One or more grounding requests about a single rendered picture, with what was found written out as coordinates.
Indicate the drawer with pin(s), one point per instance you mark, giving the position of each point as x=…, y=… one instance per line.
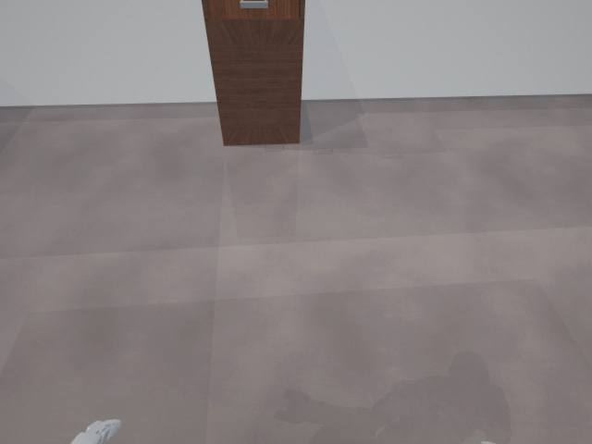
x=231, y=9

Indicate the cabinet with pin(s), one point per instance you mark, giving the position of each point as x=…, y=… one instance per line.
x=257, y=71

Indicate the left robot hand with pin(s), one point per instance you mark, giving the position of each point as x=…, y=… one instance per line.
x=98, y=433

